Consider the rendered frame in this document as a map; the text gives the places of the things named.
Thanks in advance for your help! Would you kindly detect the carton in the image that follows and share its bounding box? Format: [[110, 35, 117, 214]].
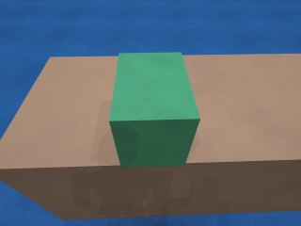
[[109, 52, 200, 168]]

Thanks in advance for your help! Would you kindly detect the pedestal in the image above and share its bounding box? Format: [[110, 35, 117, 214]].
[[0, 54, 301, 220]]

